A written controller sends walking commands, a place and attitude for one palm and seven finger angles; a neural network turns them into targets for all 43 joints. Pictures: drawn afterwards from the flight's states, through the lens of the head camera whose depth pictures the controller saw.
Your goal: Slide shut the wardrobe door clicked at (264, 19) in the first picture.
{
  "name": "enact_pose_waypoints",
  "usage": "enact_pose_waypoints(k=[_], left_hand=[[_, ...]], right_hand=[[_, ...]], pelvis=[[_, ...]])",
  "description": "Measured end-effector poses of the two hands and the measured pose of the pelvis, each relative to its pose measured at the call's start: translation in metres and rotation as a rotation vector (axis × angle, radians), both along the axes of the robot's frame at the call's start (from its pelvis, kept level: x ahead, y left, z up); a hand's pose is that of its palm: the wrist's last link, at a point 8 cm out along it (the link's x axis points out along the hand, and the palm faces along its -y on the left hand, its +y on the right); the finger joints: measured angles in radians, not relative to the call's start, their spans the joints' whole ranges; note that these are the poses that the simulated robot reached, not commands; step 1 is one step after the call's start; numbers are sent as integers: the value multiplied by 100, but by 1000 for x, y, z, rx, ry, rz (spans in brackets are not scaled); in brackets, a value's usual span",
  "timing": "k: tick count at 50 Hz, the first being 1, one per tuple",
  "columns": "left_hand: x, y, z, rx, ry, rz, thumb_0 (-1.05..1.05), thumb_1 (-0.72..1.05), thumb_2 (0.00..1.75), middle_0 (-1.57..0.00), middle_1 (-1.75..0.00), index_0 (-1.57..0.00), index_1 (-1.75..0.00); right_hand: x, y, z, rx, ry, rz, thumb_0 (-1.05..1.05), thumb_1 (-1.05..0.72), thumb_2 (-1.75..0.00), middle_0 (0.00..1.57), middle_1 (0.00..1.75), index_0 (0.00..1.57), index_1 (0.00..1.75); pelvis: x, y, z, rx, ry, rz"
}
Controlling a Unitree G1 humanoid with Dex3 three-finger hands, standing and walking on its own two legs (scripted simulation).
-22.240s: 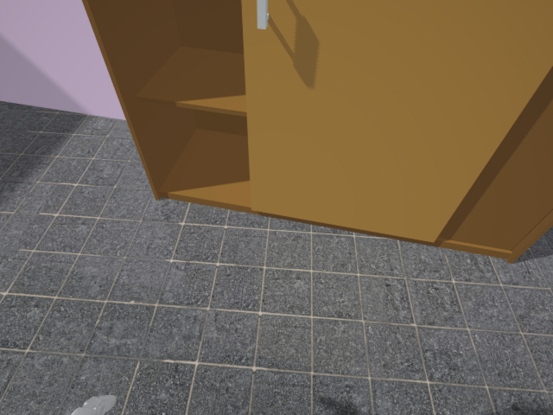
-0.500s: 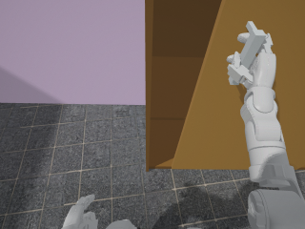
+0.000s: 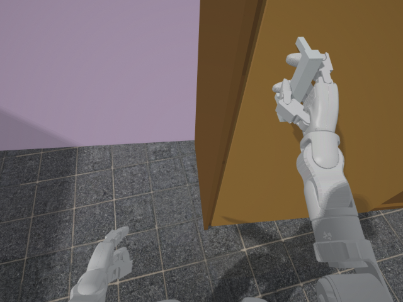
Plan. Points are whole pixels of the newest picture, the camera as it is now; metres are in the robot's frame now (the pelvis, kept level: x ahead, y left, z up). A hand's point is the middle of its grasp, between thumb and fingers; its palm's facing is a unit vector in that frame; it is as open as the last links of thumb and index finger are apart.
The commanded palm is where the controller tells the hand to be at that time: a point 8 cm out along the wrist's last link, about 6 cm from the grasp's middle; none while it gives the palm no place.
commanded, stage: step sideways, sliding the door along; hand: right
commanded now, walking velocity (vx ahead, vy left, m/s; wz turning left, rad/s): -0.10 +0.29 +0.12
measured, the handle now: (292, 81) +0.45 -0.16 +0.19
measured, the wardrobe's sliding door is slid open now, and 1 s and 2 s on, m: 0.01 0.00 0.00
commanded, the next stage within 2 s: stop walking and hold the door there in 0.44 s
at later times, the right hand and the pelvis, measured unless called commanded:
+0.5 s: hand (271, 99) +0.41 -0.12 +0.18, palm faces +0.37 +0.93 -0.06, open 6.8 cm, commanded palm +0.37 -0.09 +0.19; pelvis +0.03 +0.10 -0.01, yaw -1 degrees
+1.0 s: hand (275, 101) +0.40 -0.12 +0.18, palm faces +0.31 +0.94 -0.15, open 6.7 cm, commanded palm +0.37 -0.15 +0.18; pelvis +0.02 +0.07 +0.00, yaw +6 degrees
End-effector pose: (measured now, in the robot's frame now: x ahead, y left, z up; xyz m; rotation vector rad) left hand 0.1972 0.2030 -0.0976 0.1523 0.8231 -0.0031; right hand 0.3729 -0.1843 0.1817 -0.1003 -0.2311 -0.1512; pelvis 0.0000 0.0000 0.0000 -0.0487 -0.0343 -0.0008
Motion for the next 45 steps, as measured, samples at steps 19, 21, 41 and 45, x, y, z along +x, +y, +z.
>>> enact_pose_waypoints(k=[19, 21, 41, 45], left_hand=[[16, 77, -10, 0, 54, -14, 1, 90, 90, -20, -30, -20, -30], [19, 86, -7, 12, 46, -21, 1, 90, 90, -20, -30, -20, -30], [13, 139, 20, 52, -92, 172, 1, 90, 90, -20, -30, -20, -30], [-10, 140, 24, 82, -84, 208, 1, 90, 90, -20, -30, -20, -30]], right_hand=[[-2, 22, -2, 29, -25, -174, -1, -74, -85, 45, 140, 13, 135], [-2, 22, -2, 28, -26, -177, -1, -74, -85, 45, 140, 13, 135], [-3, 16, 3, -125, -3, -227, -6, -66, -80, 46, 140, 21, 136], [-4, 18, 3, -82, 6, -197, -4, -70, -80, 46, 140, 17, 134]], pelvis=[[24, 76, -1, 31, -2, -24], [27, 81, -1, 36, -5, -28], [36, 94, 3, 22, 26, 87], [29, 86, 3, 34, 15, 92]])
